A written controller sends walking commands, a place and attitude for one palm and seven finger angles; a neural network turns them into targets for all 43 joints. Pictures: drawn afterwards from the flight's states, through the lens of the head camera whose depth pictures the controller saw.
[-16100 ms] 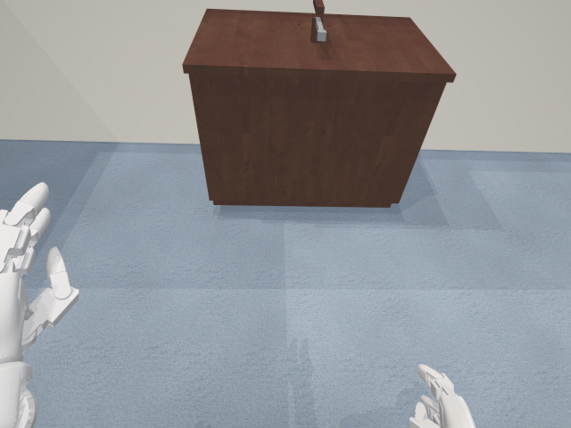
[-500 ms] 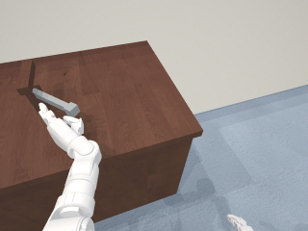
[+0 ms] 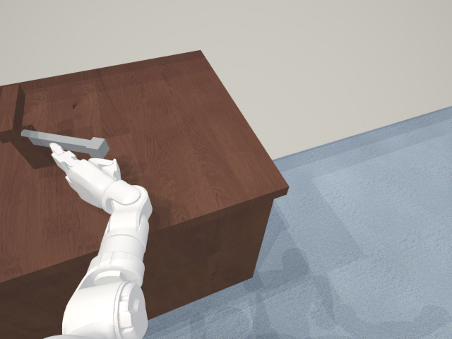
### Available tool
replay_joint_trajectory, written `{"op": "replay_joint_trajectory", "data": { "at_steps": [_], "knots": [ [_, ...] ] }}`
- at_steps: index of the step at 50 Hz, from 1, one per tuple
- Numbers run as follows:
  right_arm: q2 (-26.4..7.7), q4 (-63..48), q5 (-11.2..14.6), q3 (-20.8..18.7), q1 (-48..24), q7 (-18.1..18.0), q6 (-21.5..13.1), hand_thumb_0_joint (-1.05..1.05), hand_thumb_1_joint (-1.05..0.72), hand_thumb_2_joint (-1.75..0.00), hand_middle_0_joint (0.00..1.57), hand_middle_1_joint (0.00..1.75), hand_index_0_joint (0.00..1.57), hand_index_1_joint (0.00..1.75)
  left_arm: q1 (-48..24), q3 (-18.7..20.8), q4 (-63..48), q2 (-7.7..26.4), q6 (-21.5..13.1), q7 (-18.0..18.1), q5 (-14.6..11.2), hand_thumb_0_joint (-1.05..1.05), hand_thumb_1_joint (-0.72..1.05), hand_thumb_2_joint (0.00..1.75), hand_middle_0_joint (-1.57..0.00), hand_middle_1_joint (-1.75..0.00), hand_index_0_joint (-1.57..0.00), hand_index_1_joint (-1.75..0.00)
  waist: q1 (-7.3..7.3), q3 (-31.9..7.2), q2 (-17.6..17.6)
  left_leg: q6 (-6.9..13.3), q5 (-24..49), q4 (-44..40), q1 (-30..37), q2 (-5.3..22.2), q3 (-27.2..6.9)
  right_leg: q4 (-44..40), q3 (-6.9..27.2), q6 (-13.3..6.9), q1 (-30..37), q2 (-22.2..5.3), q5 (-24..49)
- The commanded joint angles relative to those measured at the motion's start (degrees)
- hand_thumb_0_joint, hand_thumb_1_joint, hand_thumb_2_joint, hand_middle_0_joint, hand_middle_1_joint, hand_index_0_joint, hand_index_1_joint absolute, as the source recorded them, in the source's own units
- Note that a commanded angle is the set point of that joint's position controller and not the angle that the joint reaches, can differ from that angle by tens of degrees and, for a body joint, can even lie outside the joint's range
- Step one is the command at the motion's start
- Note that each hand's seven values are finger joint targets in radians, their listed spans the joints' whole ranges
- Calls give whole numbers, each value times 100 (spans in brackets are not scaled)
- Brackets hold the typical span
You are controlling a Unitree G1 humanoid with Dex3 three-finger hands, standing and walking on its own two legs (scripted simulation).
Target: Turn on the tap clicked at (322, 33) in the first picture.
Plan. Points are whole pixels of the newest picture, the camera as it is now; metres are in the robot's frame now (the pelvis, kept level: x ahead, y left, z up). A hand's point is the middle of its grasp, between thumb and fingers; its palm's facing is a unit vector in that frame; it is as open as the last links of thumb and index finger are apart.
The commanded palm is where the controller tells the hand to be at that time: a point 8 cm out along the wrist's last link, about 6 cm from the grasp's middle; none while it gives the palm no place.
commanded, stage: push the lever round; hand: left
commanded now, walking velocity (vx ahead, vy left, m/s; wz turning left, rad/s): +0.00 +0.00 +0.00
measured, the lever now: (98, 148) +0.45 +0.24 +0.09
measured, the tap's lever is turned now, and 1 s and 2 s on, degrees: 57 86 86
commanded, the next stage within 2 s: lift the hand up off the lever in 0.40 s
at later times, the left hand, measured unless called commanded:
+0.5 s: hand (121, 150) +0.46 +0.21 +0.07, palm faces +0.84 -0.53 -0.12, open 8.0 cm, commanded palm +0.40 +0.22 +0.08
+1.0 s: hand (112, 143) +0.45 +0.21 +0.10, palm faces +0.83 -0.55 -0.09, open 7.8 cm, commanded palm +0.39 +0.22 +0.10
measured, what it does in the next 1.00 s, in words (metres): stands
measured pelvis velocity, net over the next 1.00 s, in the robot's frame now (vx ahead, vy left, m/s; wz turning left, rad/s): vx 0.01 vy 0.00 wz -0.01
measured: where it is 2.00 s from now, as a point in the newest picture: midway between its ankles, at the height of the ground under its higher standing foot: outside the picture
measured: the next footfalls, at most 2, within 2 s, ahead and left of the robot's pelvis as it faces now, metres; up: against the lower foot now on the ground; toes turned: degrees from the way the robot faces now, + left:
none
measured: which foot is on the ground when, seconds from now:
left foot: down 0.00-1.00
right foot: down 0.00-1.00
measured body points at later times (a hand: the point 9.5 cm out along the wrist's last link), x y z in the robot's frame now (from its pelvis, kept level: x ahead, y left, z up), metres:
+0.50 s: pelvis +0.00 -0.01 +0.00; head +0.06 -0.01 +0.44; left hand +0.41 +0.23 +0.08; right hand +0.06 -0.26 -0.14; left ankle +0.01 +0.13 -0.70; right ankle -0.01 -0.08 -0.70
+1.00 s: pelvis +0.01 +0.00 +0.01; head +0.05 +0.00 +0.46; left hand +0.41 +0.24 +0.10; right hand +0.06 -0.25 -0.13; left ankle +0.01 +0.13 -0.70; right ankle -0.01 -0.08 -0.70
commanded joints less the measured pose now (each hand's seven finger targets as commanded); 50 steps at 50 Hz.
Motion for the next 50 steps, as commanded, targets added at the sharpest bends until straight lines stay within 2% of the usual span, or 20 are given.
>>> {"op": "replay_joint_trajectory", "data": {
  "at_steps": [1,2,4,5,9,10,14,15,16,21,24,26,29,30,36,39,40,45,47,50],
  "knots": [
    [-748,-590,16,-226,-20,-18,-206,0,-90,-90,20,30,20,30,-2618,-283,-1317,938,-427,32,346,0,90,90,-15,-15,-15,-15,-59,-1890,55,153,1772,-338,976,-32,132,-660,327,258,974,-181,2017],
    [-735,-587,24,-243,-4,-13,-207,0,-90,-90,20,30,20,30,-2579,-270,-1377,950,-453,31,339,0,90,90,-15,-15,-15,-15,-47,-1997,-12,148,1835,-308,1011,-20,118,-643,324,256,1022,-177,2077],
    [-741,-565,16,-221,-6,-10,-217,0,-90,-90,20,30,20,30,-2643,-338,-1169,884,-414,21,334,0,90,90,-15,-15,-15,-15,-122,-1816,-83,169,1672,-300,880,-29,136,-684,338,281,942,-186,1999],
    [-768,-491,9,-236,21,-34,-210,0,-90,-90,20,30,20,30,-2641,-185,-1006,1026,-407,28,348,0,90,90,-15,-15,-15,-15,-120,-1662,-190,171,1558,-334,803,-27,100,-715,328,277,888,-174,1845],
    [-755,-504,9,-213,28,-29,-245,0,-90,-90,20,30,20,30,-2998,-267,-866,1019,-460,57,368,0,90,90,-15,-15,-15,-15,-196,-1716,-141,204,1304,-326,691,-57,150,-772,394,310,869,-198,1659],
    [-786,-445,-4,-225,53,-47,-243,0,-90,-90,20,30,20,30,-3027,-40,-744,1233,-470,89,379,0,90,90,-15,-15,-15,-15,-174,-1694,-116,210,1258,-334,679,-55,119,-769,386,301,812,-184,1565],
    [-771,-457,-7,-199,133,-42,-227,0,-90,-90,20,30,20,30,-3278,-48,-462,1303,-514,101,429,0,90,90,-15,-15,-15,-15,-247,-1773,-143,234,1231,-285,564,-68,183,-763,442,346,869,-226,1714],
    [-810,-408,-21,-213,187,-57,-211,0,-90,-90,20,30,20,30,-3278,139,-339,1515,-523,115,449,0,90,90,-15,-15,-15,-15,-219,-1776,-139,232,1200,-303,522,-70,137,-739,433,331,857,-214,1634],
    [-792,-434,-10,-197,188,-45,-209,0,-90,-90,20,30,20,30,-3523,-66,-363,1349,-555,109,476,0,90,90,-15,-15,-15,-15,-316,-1802,-101,237,1228,-293,588,-57,147,-717,421,338,768,-217,1638],
    [-809,-427,-47,-214,348,1,-186,0,-90,-90,20,30,20,30,-3635,100,-206,1504,-615,153,519,0,90,90,-15,-15,-15,-15,-299,-2091,77,240,1496,-210,671,-64,161,-617,410,342,799,-196,1957],
    [-836,-458,-44,-224,440,12,-149,0,-90,-90,20,30,20,30,-3542,240,-51,1682,-582,140,529,0,90,90,-15,-15,-15,-15,-295,-2123,-138,244,1508,-177,480,-65,186,-607,455,398,989,-231,2265],
    [-836,-467,-34,-235,504,34,-127,0,-90,-90,20,30,20,30,-3482,300,-139,1727,-606,131,522,0,90,90,-15,-15,-15,-15,-242,-2195,55,231,1658,-207,623,-57,162,-567,413,355,968,-191,2237],
    [-844,-493,-35,-237,517,54,-134,0,-90,-90,20,30,20,30,-3445,214,-168,1610,-574,106,482,0,90,90,-15,-15,-15,-15,-279,-2096,-95,246,1595,-236,596,-65,196,-658,419,384,1040,-177,2289],
    [-868,-469,-30,-249,525,45,-127,0,-90,-90,20,30,20,30,-3381,362,-137,1770,-565,100,467,0,90,90,-15,-15,-15,-15,-242,-2087,-77,249,1591,-262,602,-63,168,-659,415,366,1062,-168,2233],
    [-858,-468,-21,-253,519,50,-148,0,-90,-90,20,30,20,30,-3464,246,-555,1728,-572,95,465,0,90,90,-15,-15,-15,-15,-265,-2042,86,250,1677,-375,846,-48,183,-746,390,346,1127,-145,2207],
    [-865,-501,-20,-259,508,49,-157,0,-90,-90,20,30,20,30,-3206,309,-626,1780,-511,80,446,0,90,90,-15,-15,-15,-15,-207,-2054,-56,246,1725,-413,806,-49,212,-778,406,363,1324,-153,2389],
    [-857,-485,-20,-261,483,47,-146,0,-90,-90,20,30,20,30,-3164,318,-686,1775,-502,69,449,0,90,90,-15,-15,-15,-15,-177,-1988,97,239,1784,-442,883,-53,199,-782,384,336,1300,-147,2352],
    [-834,-553,5,-287,457,75,-161,0,-90,-90,20,30,20,30,-2761,115,-1081,1453,-408,-13,344,0,90,90,-15,-15,-15,-15,-101,-2082,61,193,2142,-506,1164,-30,190,-779,320,306,1471,-123,2617],
    [-822,-551,33,-273,394,90,-161,0,-90,-90,20,30,20,30,-2648,-178,-1016,1080,-280,-86,270,0,90,90,-15,-15,-15,-15,-150,-1813,7,178,2155,-564,1256,-16,203,-871,280,302,1361,-117,2547],
    [-861,-541,75,-253,282,65,-144,0,-90,-90,20,30,20,30,-2543,-152,-869,1031,-77,-119,131,0,90,90,-15,-15,-15,-15,-130,-1480,-102,167,1946,-724,1216,-28,166,-1011,250,281,1344,-116,2239]
  ]
}}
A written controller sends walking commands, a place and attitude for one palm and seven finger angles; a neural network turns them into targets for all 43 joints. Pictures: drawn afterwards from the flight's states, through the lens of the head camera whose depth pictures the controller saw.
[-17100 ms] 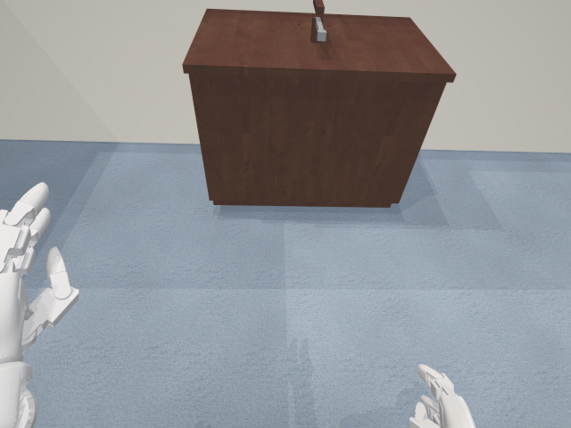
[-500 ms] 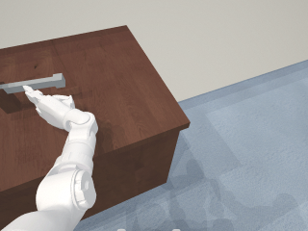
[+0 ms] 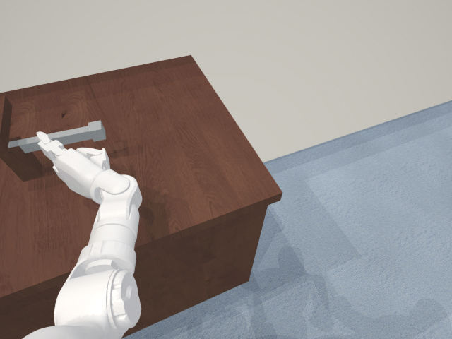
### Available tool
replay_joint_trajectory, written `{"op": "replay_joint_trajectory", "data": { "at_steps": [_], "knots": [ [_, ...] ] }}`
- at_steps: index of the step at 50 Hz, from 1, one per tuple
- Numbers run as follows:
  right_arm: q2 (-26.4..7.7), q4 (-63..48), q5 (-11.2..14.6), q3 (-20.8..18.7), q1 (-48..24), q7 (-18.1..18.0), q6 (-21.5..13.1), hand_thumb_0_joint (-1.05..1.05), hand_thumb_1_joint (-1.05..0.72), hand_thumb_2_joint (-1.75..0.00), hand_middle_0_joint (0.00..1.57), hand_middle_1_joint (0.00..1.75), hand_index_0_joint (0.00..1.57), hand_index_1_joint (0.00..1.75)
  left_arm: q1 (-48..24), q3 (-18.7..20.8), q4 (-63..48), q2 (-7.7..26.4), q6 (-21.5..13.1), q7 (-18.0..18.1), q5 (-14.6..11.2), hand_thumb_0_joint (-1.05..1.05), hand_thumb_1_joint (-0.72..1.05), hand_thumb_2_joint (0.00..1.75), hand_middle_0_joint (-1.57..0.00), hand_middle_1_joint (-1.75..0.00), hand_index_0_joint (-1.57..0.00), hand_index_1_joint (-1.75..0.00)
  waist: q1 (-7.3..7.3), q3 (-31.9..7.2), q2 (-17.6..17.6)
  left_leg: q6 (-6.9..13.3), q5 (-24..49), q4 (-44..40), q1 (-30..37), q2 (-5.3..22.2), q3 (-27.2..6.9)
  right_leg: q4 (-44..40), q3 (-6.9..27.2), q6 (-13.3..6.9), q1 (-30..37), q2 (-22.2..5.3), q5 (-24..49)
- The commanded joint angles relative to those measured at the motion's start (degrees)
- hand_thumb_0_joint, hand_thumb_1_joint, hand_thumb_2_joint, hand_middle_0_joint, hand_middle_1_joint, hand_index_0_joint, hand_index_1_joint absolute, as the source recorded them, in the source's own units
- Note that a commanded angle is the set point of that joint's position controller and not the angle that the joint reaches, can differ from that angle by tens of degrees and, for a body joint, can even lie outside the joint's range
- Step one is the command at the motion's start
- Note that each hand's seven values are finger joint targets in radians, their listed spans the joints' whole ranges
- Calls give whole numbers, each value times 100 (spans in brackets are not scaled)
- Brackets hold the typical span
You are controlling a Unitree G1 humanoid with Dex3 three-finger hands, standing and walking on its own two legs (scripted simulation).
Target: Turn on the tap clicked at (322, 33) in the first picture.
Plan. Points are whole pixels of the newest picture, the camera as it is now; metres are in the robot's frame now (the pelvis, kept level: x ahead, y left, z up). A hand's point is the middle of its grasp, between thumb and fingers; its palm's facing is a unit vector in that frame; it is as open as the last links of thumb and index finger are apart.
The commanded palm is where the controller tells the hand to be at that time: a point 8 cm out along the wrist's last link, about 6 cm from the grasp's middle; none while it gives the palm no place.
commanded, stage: lift the hand up off the lever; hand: left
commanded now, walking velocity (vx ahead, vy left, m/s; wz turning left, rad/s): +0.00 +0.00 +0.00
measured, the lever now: (97, 131) +0.51 +0.25 +0.08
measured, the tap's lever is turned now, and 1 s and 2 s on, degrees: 86 86 86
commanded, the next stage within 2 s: draw the hand back beside the body in 1.90 s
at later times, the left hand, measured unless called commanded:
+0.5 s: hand (100, 155) +0.42 +0.21 +0.11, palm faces +0.83 -0.55 -0.10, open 7.8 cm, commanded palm +0.37 +0.22 +0.11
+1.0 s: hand (102, 148) +0.42 +0.21 +0.12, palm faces +0.83 -0.54 -0.10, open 7.8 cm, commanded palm +0.36 +0.22 +0.13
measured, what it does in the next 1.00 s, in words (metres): stands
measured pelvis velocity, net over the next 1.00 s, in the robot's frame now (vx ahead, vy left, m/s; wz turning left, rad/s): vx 0.00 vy -0.01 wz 0.01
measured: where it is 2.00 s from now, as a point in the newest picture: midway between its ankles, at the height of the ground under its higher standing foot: outside the picture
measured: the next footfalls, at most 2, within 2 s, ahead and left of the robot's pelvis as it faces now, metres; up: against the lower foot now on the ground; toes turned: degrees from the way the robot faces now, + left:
none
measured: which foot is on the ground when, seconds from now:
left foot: down 0.00-1.00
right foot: down 0.00-1.00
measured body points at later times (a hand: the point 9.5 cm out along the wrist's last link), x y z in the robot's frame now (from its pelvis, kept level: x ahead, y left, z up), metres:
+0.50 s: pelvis -0.01 +0.00 +0.01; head +0.02 -0.01 +0.46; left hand +0.37 +0.24 +0.12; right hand +0.10 -0.24 -0.12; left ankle +0.00 +0.13 -0.71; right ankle -0.02 -0.08 -0.71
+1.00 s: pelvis +0.00 -0.01 +0.01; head +0.01 -0.02 +0.46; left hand +0.37 +0.23 +0.13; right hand +0.08 -0.25 -0.12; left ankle +0.00 +0.13 -0.71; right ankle -0.02 -0.08 -0.71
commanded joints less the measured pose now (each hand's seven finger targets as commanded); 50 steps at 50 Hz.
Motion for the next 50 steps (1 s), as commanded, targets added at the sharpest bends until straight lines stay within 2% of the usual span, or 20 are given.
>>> {"op": "replay_joint_trajectory", "data": {
  "at_steps": [1,4,9,10,12,15,18,20,22,24,25,29,30,34,35,39,40,43,49,50],
  "knots": [
    [-792,-543,104,-194,-50,-54,-156,0,-90,-90,20,30,20,30,-2311,-428,-1152,651,-116,-9,55,0,90,90,-15,-15,-15,-15,16,-1503,-192,166,1888,-480,948,-72,116,-710,200,275,1086,-175,2119],
    [-743,-521,69,-189,-148,-43,-183,0,-90,-90,20,30,20,30,-2431,-586,-1354,492,-108,33,117,0,90,90,-15,-15,-15,-15,35,-1533,-100,150,1977,-458,1116,-69,111,-722,175,253,1018,-161,2110],
    [-705,-540,67,-166,-279,-62,-159,0,-90,-90,20,30,20,30,-2442,-587,-1471,514,-11,66,187,0,90,90,-15,-15,-15,-15,84,-1553,-184,130,2020,-452,1074,-88,136,-714,192,258,1122,-207,2219],
    [-723,-521,65,-191,-296,-99,-149,0,-90,-90,20,30,20,30,-2519,-391,-1578,725,-15,91,197,0,90,90,-15,-15,-15,-15,109,-1609,-189,133,2028,-469,1117,-81,122,-718,194,257,1173,-207,2216],
    [-681,-583,72,-180,-343,-99,-143,0,-90,-90,20,30,20,30,-2377,-452,-1733,634,30,99,179,0,90,90,-15,-15,-15,-15,167,-1781,-105,120,2208,-462,1205,-80,158,-686,201,258,1294,-213,2412],
    [-695,-567,81,-183,-401,-125,-121,0,-90,-90,20,30,20,30,-2240,-439,-1683,674,166,80,208,0,90,90,-15,-15,-15,-15,194,-1655,-145,103,2216,-498,1197,-69,129,-719,188,248,1294,-210,2398],
    [-665,-589,111,-159,-472,-125,-137,0,-90,-90,20,30,20,30,-2395,-765,-1727,354,262,45,156,0,90,90,-15,-15,-15,-15,125,-1539,-165,107,2111,-535,1253,-68,131,-791,191,255,1214,-213,2263],
    [-706,-546,114,-172,-505,-159,-141,0,-90,-90,20,30,20,30,-2356,-631,-1654,485,325,56,134,0,90,90,-15,-15,-15,-15,151,-1460,-191,113,1978,-599,1240,-76,109,-858,188,250,1207,-199,2094],
    [-674,-561,132,-148,-527,-148,-162,0,-90,-90,20,30,20,30,-2534,-756,-1770,362,336,67,95,0,90,90,-15,-15,-15,-15,144,-1518,-152,110,1939,-630,1281,-86,118,-874,199,251,1246,-217,2070],
    [-680,-555,134,-134,-543,-159,-162,0,-90,-90,20,30,20,30,-2501,-733,-1693,413,390,80,103,0,90,90,-15,-15,-15,-15,138,-1516,-270,124,1896,-638,1222,-98,138,-912,216,267,1331,-234,2116],
    [-700,-530,123,-157,-546,-179,-163,0,-90,-90,20,30,20,30,-2378,-546,-1677,574,413,98,115,0,90,90,-15,-15,-15,-15,212,-1515,-232,118,1876,-672,1227,-99,119,-925,205,255,1326,-206,2031],
    [-679,-534,132,-138,-560,-181,-178,0,-90,-90,20,30,20,30,-2654,-719,-1723,461,464,115,146,0,90,90,-15,-15,-15,-15,126,-1494,-251,145,1792,-685,1216,-103,162,-988,247,282,1354,-247,2031],
    [-700,-498,125,-158,-562,-200,-184,0,-90,-90,20,30,20,30,-2554,-510,-1681,660,477,138,155,0,90,90,-15,-15,-15,-15,203,-1431,-240,139,1765,-724,1193,-99,128,-995,225,261,1334,-213,1944],
    [-678,-529,135,-146,-563,-196,-202,0,-90,-90,20,30,20,30,-2665,-602,-1742,607,490,138,153,0,90,90,-15,-15,-15,-15,160,-1550,-227,158,1760,-719,1212,-102,189,-1024,276,293,1445,-252,2047],
    [-706,-498,124,-168,-544,-217,-199,0,-90,-90,20,30,20,30,-2553,-386,-1732,808,503,154,164,0,90,90,-15,-15,-15,-15,243,-1580,-219,153,1792,-745,1234,-105,165,-1013,253,276,1474,-227,2034],
    [-694,-550,147,-153,-552,-203,-209,0,-90,-90,20,30,20,30,-2595,-602,-1778,593,582,127,131,0,90,90,-15,-15,-15,-15,190,-1516,-310,164,1809,-794,1242,-96,202,-1060,265,295,1550,-252,2138],
    [-719,-529,146,-179,-575,-223,-210,0,-90,-90,20,30,20,30,-2447,-437,-1800,755,598,127,117,0,90,90,-15,-15,-15,-15,252,-1546,-193,160,1836,-807,1290,-101,184,-1068,262,276,1554,-224,2095],
    [-689,-546,166,-155,-570,-200,-217,0,-90,-90,20,30,20,30,-2477,-681,-1856,510,664,89,87,0,90,90,-15,-15,-15,-15,202,-1495,-226,153,1877,-840,1345,-92,212,-1094,253,288,1575,-245,2163],
    [-691,-611,191,-146,-621,-237,-224,0,-90,-90,20,30,20,30,-2347,-474,-2194,756,732,70,28,0,90,90,-15,-15,-15,-15,302,-1606,-390,179,1960,-912,1338,-117,276,-1157,325,359,1949,-317,2610],
    [-703,-593,193,-173,-636,-264,-209,0,-90,-90,20,30,20,30,-2193,-236,-2217,1025,747,60,51,0,90,90,-15,-15,-15,-15,391,-1623,-281,174,2022,-929,1366,-113,259,-1153,323,331,2011,-299,2614]
  ]
}}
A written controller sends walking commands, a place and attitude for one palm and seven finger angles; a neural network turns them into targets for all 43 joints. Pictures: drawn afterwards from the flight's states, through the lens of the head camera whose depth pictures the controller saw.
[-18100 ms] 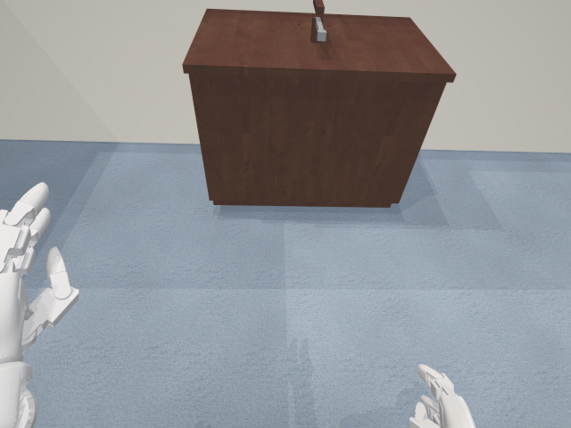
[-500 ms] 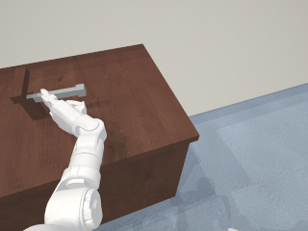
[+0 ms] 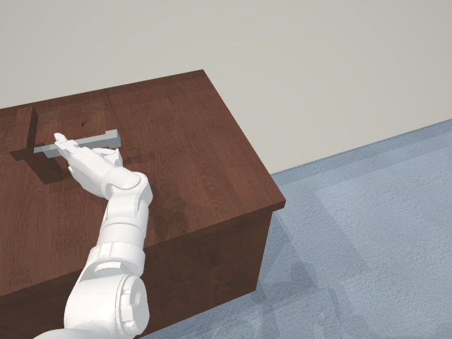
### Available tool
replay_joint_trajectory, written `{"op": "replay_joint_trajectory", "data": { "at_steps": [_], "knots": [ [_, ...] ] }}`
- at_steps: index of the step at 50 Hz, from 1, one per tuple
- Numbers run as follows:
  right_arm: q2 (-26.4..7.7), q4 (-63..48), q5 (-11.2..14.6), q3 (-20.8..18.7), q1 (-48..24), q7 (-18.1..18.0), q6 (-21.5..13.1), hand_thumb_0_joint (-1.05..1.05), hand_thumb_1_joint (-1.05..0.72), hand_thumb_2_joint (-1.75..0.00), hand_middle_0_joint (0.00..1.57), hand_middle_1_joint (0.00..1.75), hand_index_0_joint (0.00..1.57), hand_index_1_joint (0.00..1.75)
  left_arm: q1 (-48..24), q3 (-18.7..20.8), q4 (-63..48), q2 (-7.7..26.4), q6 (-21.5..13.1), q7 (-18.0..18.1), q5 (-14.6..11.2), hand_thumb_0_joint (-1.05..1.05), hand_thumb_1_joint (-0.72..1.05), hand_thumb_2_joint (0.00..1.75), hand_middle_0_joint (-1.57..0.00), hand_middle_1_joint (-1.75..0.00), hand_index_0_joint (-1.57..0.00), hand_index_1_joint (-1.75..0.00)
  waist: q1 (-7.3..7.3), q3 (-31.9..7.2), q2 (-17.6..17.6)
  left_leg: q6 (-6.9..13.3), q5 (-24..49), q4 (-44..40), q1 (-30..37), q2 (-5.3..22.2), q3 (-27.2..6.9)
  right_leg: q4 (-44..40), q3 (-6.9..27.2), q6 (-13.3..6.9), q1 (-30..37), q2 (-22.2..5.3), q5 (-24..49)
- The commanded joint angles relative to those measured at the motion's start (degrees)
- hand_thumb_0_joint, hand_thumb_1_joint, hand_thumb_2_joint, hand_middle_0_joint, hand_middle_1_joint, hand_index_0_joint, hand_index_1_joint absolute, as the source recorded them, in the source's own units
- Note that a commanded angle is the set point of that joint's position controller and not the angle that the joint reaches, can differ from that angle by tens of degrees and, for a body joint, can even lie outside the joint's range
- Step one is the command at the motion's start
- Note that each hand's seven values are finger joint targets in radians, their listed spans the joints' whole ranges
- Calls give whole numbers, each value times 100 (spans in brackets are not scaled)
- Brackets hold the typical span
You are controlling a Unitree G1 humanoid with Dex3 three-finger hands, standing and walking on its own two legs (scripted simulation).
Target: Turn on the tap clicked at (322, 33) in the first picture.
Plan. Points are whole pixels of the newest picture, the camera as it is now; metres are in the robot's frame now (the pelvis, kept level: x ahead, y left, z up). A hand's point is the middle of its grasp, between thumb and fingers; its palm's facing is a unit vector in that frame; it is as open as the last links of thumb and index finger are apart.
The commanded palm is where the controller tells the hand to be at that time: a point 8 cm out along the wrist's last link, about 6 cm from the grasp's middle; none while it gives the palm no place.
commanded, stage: lift the hand up off the lever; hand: left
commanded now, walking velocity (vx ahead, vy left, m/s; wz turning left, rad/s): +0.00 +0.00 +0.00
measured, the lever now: (113, 138) +0.51 +0.25 +0.07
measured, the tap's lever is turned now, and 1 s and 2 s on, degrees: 86 86 86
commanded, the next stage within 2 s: draw the hand back beside the body in 0.90 s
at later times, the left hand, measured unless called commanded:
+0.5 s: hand (110, 152) +0.41 +0.21 +0.13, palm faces +0.81 -0.58 -0.08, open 7.8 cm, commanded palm +0.35 +0.23 +0.14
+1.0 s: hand (103, 153) +0.40 +0.22 +0.14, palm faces +0.82 -0.56 -0.08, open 7.8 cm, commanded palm +0.34 +0.23 +0.14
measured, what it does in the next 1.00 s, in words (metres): stands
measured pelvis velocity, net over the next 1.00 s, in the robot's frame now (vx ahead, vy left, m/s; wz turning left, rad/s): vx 0.00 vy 0.00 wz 0.00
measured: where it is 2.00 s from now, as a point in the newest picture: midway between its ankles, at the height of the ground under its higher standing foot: outside the picture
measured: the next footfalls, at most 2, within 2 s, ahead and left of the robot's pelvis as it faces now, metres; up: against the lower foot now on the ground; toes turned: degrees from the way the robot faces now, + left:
none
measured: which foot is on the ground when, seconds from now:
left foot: down 0.00-1.00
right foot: down 0.00-1.00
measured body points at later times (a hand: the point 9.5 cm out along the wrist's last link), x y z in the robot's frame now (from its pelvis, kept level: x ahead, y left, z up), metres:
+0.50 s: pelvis +0.00 +0.00 +0.01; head +0.00 -0.01 +0.46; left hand +0.36 +0.23 +0.14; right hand +0.15 -0.23 -0.11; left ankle +0.00 +0.13 -0.72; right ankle -0.02 -0.07 -0.72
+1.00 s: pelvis +0.00 +0.00 +0.01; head +0.00 -0.01 +0.46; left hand +0.35 +0.24 +0.15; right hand +0.14 -0.24 -0.11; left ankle +0.00 +0.13 -0.72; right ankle -0.02 -0.07 -0.72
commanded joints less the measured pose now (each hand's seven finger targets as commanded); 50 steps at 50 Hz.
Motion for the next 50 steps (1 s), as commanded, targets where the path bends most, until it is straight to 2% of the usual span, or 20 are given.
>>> {"op": "replay_joint_trajectory", "data": {
  "at_steps": [1,5,8,11,15,17,20,24,25,29,30,31,34,35,38,40,44,45,49,50],
  "knots": [
    [-664,-728,60,-188,-309,-58,-200,0,-90,-90,20,30,20,30,-2258,-179,-1623,1100,-301,-1,252,0,90,90,-15,-15,-15,-15,120,-1796,-234,194,1832,-246,661,-80,274,-549,298,349,1294,-302,2523],
    [-672,-755,97,-203,-398,-84,-202,0,-90,-90,20,30,20,30,-1859,-210,-1761,1051,-147,-101,167,0,90,90,-15,-15,-15,-15,179,-1619,-343,191,1847,-321,741,-82,269,-630,272,359,1370,-298,2570],
    [-640,-773,139,-164,-555,-95,-239,0,-90,-90,20,30,20,30,-1991,-662,-2000,660,-79,-201,85,0,90,90,-15,-15,-15,-15,81,-1391,-310,192,1781,-380,899,-62,269,-737,272,349,1226,-306,2376],
    [-635,-761,167,-144,-678,-128,-264,0,-90,-90,20,30,20,30,-2059,-712,-2051,622,1,-222,16,0,90,90,-15,-15,-15,-15,102,-1231,-313,185,1645,-479,944,-76,246,-827,249,321,1150,-291,2017],
    [-619,-698,154,-155,-789,-157,-293,0,-90,-90,20,30,20,30,-2166,-655,-2170,724,39,-180,66,0,90,90,-15,-15,-15,-15,172,-1293,-232,148,1619,-521,1069,-70,197,-851,219,275,1125,-249,1764],
    [-582,-692,147,-132,-822,-141,-321,0,-90,-90,20,30,20,30,-2362,-911,-2188,467,67,-165,97,0,90,90,-15,-15,-15,-15,115,-1318,-178,126,1695,-498,1187,-54,181,-819,197,260,1025,-252,1747],
    [-597,-702,141,-150,-863,-157,-292,0,-90,-90,20,30,20,30,-2142,-666,-2159,674,172,-122,78,0,90,90,-15,-15,-15,-15,251,-1470,-184,90,1812,-521,1205,-68,183,-803,191,251,1165,-232,1861],
    [-571,-727,163,-91,-932,-158,-257,0,-90,-90,20,30,20,30,-2320,-728,-1948,571,349,-88,52,0,90,90,-15,-15,-15,-15,211,-1288,-424,117,1676,-563,1061,-68,214,-884,224,291,1197,-292,1845],
    [-605,-700,168,-125,-938,-182,-233,0,-90,-90,20,30,20,30,-2197,-441,-1900,880,371,-89,71,0,90,90,-15,-15,-15,-15,310,-1307,-401,102,1633,-613,1047,-60,186,-905,217,272,1229,-259,1708],
    [-553,-765,155,-98,-951,-158,-250,0,-90,-90,20,30,20,30,-2277,-606,-2081,710,416,-67,118,0,90,90,-15,-15,-15,-15,273,-1466,-377,136,1799,-556,1095,-55,267,-877,261,306,1362,-307,2092],
    [-593,-749,148,-122,-913,-176,-235,0,-90,-90,20,30,20,30,-2226,-410,-2143,960,414,-76,149,0,90,90,-15,-15,-15,-15,354,-1550,-290,109,1913,-582,1146,-56,232,-836,246,276,1410,-272,2139],
    [-552,-796,162,-105,-948,-153,-242,0,-90,-90,20,30,20,30,-2197,-661,-2233,671,438,-101,129,0,90,90,-15,-15,-15,-15,312,-1538,-227,108,1968,-576,1176,-50,261,-819,243,275,1386,-284,2191],
    [-571,-808,184,-115,-920,-148,-270,0,-90,-90,20,30,20,30,-2061,-720,-2307,595,511,-150,50,0,90,90,-15,-15,-15,-15,286,-1487,-422,121,2038,-578,1212,-43,260,-845,236,307,1465,-295,2390],
    [-613,-787,193,-141,-922,-183,-245,0,-90,-90,20,30,20,30,-1891,-468,-2294,875,526,-175,15,0,90,90,-15,-15,-15,-15,366,-1506,-427,120,2025,-609,1199,-56,233,-863,241,296,1530,-271,2335],
    [-569,-795,221,-114,-974,-159,-281,0,-90,-90,20,30,20,30,-1932,-940,-2459,378,611,-238,-26,0,90,90,-15,-15,-15,-15,270,-1323,-381,108,2039,-642,1278,-39,260,-911,211,293,1441,-291,2292],
    [-609,-756,219,-136,-976,-194,-295,0,-90,-90,20,30,20,30,-1905,-705,-2483,650,624,-217,-42,0,90,90,-15,-15,-15,-15,333,-1260,-401,116,1955,-688,1286,-51,220,-958,208,282,1424,-258,2125],
    [-575,-728,223,-105,-1047,-208,-329,0,-90,-90,20,30,20,30,-2120,-740,-2559,661,606,-191,-23,0,90,90,-15,-15,-15,-15,276,-1242,-437,144,1734,-687,1199,-64,270,-1044,287,334,1433,-327,2025],
    [-598,-698,222,-122,-1035,-238,-317,0,-90,-90,20,30,20,30,-2092,-485,-2559,953,587,-175,0,0,90,90,-15,-15,-15,-15,370,-1272,-345,136,1765,-727,1226,-68,250,-1031,274,301,1456,-288,1955],
    [-544,-748,204,-116,-1030,-204,-340,0,-90,-90,20,30,20,30,-2033,-686,-2722,736,553,-167,57,0,90,90,-15,-15,-15,-15,350,-1498,-197,124,1953,-650,1289,-65,289,-926,290,313,1557,-324,2310],
    [-583,-723,208,-141,-1024,-227,-314,0,-90,-90,20,30,20,30,-1911,-549,-2687,909,552,-194,61,0,90,90,-15,-15,-15,-15,384,-1483,-171,115,1980,-674,1298,-62,256,-918,261,280,1554,-284,2219]
  ]
}}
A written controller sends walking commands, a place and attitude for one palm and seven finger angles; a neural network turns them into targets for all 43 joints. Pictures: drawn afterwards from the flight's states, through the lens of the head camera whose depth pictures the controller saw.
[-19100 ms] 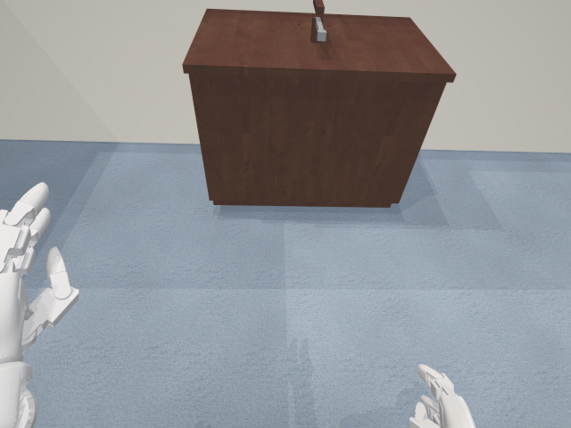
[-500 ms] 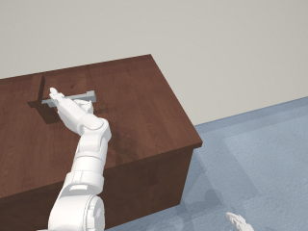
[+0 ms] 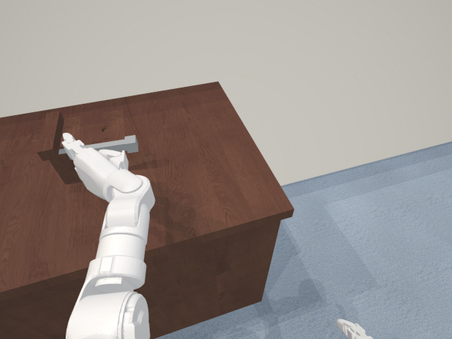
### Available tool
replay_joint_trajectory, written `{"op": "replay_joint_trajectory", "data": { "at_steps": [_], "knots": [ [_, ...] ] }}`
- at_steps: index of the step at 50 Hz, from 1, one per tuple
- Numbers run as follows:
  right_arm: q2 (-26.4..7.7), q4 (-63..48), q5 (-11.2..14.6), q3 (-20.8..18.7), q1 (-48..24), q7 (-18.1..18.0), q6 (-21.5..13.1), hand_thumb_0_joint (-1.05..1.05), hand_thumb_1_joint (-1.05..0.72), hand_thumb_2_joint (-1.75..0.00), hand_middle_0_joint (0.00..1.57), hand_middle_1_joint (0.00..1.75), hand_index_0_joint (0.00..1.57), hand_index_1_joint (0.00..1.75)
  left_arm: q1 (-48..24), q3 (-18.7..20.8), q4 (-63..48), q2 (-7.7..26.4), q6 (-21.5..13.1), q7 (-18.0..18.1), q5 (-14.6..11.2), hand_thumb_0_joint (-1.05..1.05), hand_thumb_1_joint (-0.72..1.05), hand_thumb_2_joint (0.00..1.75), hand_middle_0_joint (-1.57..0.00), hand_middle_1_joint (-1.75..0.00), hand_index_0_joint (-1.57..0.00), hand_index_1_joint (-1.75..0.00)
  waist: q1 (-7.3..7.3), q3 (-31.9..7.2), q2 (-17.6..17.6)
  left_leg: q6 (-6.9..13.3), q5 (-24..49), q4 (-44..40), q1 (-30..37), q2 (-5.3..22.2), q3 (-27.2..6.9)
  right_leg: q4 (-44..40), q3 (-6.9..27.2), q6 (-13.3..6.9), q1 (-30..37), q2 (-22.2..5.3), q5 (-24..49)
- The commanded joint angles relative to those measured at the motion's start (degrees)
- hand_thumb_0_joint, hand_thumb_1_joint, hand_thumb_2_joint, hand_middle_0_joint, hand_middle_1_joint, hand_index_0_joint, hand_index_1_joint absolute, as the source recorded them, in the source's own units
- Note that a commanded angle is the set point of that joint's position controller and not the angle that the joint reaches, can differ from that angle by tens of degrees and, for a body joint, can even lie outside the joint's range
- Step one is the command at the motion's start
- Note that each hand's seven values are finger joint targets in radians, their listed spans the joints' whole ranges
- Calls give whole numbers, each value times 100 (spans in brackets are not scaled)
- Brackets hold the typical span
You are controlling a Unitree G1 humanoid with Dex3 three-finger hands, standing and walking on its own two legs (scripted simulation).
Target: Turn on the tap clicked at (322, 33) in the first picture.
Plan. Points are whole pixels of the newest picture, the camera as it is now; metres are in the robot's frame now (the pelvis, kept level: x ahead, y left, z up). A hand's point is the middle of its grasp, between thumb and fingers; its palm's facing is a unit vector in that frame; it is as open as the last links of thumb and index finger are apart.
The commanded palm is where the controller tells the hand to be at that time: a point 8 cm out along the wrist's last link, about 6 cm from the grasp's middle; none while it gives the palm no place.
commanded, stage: draw the hand back beside the body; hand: left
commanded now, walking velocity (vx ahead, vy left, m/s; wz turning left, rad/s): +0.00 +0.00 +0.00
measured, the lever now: (131, 144) +0.51 +0.25 +0.06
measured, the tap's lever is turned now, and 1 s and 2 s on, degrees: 86 86 86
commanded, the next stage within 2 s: step back with the hand held close in 1.48 s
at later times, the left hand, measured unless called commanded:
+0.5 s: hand (93, 195) +0.29 +0.22 +0.15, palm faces +0.31 -0.92 -0.24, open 7.7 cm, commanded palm +0.26 +0.26 +0.15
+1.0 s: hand (59, 222) +0.24 +0.24 +0.16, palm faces +0.31 -0.91 -0.29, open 7.5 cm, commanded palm +0.20 +0.29 +0.17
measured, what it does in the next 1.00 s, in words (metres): stands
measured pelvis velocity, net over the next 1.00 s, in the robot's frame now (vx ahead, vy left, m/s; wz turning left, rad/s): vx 0.00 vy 0.03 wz -0.05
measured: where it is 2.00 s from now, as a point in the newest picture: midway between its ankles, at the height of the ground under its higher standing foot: outside the picture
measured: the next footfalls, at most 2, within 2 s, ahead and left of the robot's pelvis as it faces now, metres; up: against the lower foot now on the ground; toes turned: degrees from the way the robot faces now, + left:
none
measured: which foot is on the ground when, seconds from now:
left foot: down 0.00-1.00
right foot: down 0.00-1.00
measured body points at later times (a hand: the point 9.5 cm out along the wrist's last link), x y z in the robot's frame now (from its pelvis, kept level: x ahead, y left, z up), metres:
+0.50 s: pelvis -0.01 +0.01 +0.01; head -0.03 -0.01 +0.46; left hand +0.27 +0.27 +0.16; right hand +0.14 -0.24 -0.09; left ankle +0.00 +0.13 -0.73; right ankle -0.02 -0.07 -0.73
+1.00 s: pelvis +0.00 +0.03 +0.01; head -0.02 +0.01 +0.46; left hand +0.21 +0.29 +0.18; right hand +0.17 -0.20 -0.08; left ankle +0.00 +0.13 -0.73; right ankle -0.02 -0.07 -0.73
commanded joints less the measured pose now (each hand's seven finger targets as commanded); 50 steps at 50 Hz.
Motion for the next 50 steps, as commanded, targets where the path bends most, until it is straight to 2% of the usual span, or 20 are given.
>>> {"op": "replay_joint_trajectory", "data": {
  "at_steps": [1,2,6,8,10,11,12,14,15,16,21,24,25,28,30,35,39,41,47,50],
  "knots": [
    [-755,-894,74,-151,-475,-143,-93,0,-90,-90,20,30,20,30,-2077,-1296,-1855,708,-452,-893,494,0,90,90,-15,-15,-15,-15,-215,-1643,-324,228,1946,-89,747,-73,329,-231,407,250,856,-269,2615],
    [-748,-1008,165,-177,-413,-243,-50,0,-90,-90,20,30,20,30,-1923,-841,-1893,1181,-500,-1279,364,0,90,90,-15,-16,-15,-16,-118,-1699,-341,280,1988,-115,812,-65,341,-315,431,244,975,-264,2797],
    [-709,-1348,376,-6,-463,-509,119,0,-90,-90,20,30,20,30,-710,-664,-2333,1622,-718,-2757,-316,0,90,90,-16,-17,-16,-17,88,-1382,-488,320,1802,-405,879,-62,339,-505,566,314,1381,-238,3044],
    [-646,-1531,468,64,-653,-578,119,0,-90,-90,20,30,20,30,-117,-218,-2581,1788,-682,-2956,-723,0,90,90,-16,-17,-16,-17,326,-1305,-487,306,1633,-533,858,-70,369,-676,610,386,1623,-263,3002],
    [-603,-1572,524,126,-866,-591,117,0,-90,-90,20,30,20,30,198,80,-2818,1951,-513,-2805,-813,0,90,90,-16,-18,-16,-18,462,-1002,-240,275,1489,-660,854,-60,379,-827,586,353,1577,-240,2514],
    [-718,-1357,405,43,-378,-434,78,0,-90,-90,20,30,20,30,984,-71,-2339,2833,-836,-3321,-592,0,90,90,-16,-18,-16,-18,77,-472,-471,288,1228,-840,962,87,344,-943,658,432,1458,-338,2586],
    [-708,-1530,471,33,-486,-378,49,0,-90,-90,20,30,20,30,1088,64,-2447,2889,-1049,-3565,-718,0,90,90,-16,-19,-16,-19,209,-411,-549,319,1148,-913,868,59,390,-1017,684,426,1546,-321,2441],
    [-688,-1697,487,29,-657,-348,-102,0,-90,-90,20,30,20,30,741,-110,-3332,2973,-1467,-3836,-748,0,90,90,-16,-19,-16,-19,149,-469,-132,343,1118,-977,1174,34,433,-1182,756,386,1560,-311,2222],
    [-696,-1699,485,11,-689,-338,-182,0,-90,-90,20,30,20,30,530,-127,-3780,3057,-1650,-3903,-735,0,90,90,-16,-19,-16,-19,138,-495,476,321,1146,-1018,1419,22,428,-1252,736,308,1475,-277,1977],
    [-691,-1718,462,18,-675,-313,-291,0,-90,-90,20,30,20,30,629,-295,-3933,2906,-1766,-3942,-705,0,90,90,-17,-20,-17,-20,91,-440,588,317,1200,-1023,1585,28,409,-1281,697,276,1365,-237,1899],
    [-765,-1646,451,19,-657,-299,-564,0,-90,-90,20,30,20,30,1107,-919,-3743,2343,-2044,-4076,-708,0,90,90,-17,-21,-17,-21,-7,89,75,325,818,-1218,1780,64,289,-1502,613,265,995,-153,1211],
    [-813,-1601,444,-9,-692,-320,-551,0,-90,-90,20,30,20,30,1457,-711,-3626,2518,-2156,-4100,-707,0,90,90,-17,-22,-17,-22,54,41,-455,373,664,-1273,1718,31,287,-1607,629,296,1075,-175,1011],
    [-815,-1593,443,-11,-723,-316,-537,0,-90,-90,20,30,20,30,1647,-602,-3666,2596,-2191,-4120,-697,0,90,90,-18,-22,-18,-22,101,32,-160,353,677,-1316,1752,14,281,-1629,614,277,1116,-176,1000],
    [-755,-1635,436,19,-762,-291,-495,0,-90,-90,20,30,20,30,1912,-521,-3938,2592,-2278,-4165,-702,0,90,90,-18,-23,-18,-23,146,-116,3,323,794,-1360,1766,34,267,-1574,587,242,1335,-187,1112],
    [-777,-1657,412,22,-775,-288,-489,0,-90,-90,20,30,20,30,2182,-193,-4059,2879,-2304,-4163,-695,0,90,90,-18,-24,-18,-24,217,-91,36,297,880,-1412,1712,50,222,-1586,559,222,1412,-176,1178],
    [-715,-1772,385,35,-774,-251,-490,0,-90,-90,20,30,20,30,2798,-68,-4654,2847,-2314,-4220,-706,0,90,90,-19,-26,-19,-26,257,-20,326,247,1180,-1399,1722,104,189,-1529,517,183,1481,-164,1446],
    [-698,-1835,372,30,-752,-242,-519,0,-90,-90,20,30,20,30,3216,-203,-4886,2628,-2290,-4249,-724,0,90,90,-19,-27,-19,-27,237,97,75,248,1177,-1374,1683,143,184,-1506,494,187,1413,-151,1421],
    [-694,-1843,372,21,-741,-242,-542,0,-90,-90,20,30,20,30,3414,-196,-5097,2613,-2300,-4256,-712,0,90,90,-19,-27,-19,-27,240,95,287,234,1281,-1369,1748,159,164,-1476,495,177,1388,-160,1460],
    [-720,-1831,342,-16,-713,-246,-611,0,-90,-90,20,30,20,30,4015,-66,-5503,2650,-2322,-4227,-701,0,90,90,-20,-29,-20,-29,273,53,44,225,1480,-1290,1739,179,117,-1406,463,187,1388,-166,1576],
    [-723,-1829,344,-17,-716,-241,-633,0,-90,-90,20,30,20,30,4250,70,-5747,2733,-2333,-4220,-695,0,90,90,-20,-30,-20,-30,284,144,246,208,1485,-1267,1693,174,97,-1400,461,176,1353,-178,1547]
  ]
}}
